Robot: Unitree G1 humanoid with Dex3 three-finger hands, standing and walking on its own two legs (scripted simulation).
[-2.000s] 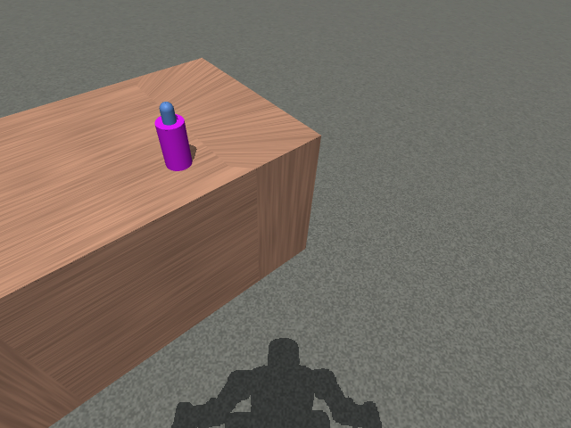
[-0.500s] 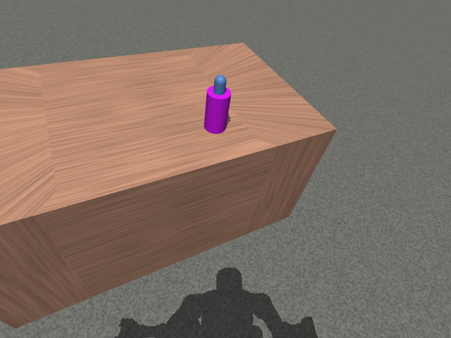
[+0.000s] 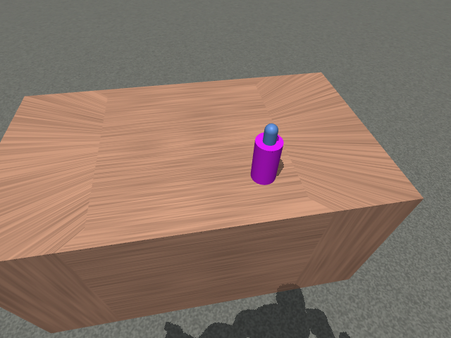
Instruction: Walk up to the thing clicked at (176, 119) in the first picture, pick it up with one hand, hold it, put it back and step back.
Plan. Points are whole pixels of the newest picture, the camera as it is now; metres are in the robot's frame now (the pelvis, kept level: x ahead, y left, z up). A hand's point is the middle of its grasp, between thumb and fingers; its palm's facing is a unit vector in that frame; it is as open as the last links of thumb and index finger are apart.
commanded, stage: walk up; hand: right
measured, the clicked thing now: (267, 152) +0.61 -0.11 -0.06
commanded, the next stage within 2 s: none
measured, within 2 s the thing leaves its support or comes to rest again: neither
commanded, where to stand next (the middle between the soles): +0.11 +0.01 m, yaw +11 degrees
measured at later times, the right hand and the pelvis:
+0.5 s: hand (342, 304) +0.24 -0.24 -0.13, palm faces -0.18 +0.91 -0.38, open 7.4 cm; pelvis +0.06 -0.02 +0.00, yaw +8 degrees
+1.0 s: hand out of the picture +0.13 -0.27 -0.15, palm faces -0.31 +0.88 -0.36, open 7.4 cm; pelvis +0.01 -0.02 +0.00, yaw +16 degrees
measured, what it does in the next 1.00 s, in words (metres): steps on the spot, turning left: left foot, then right foot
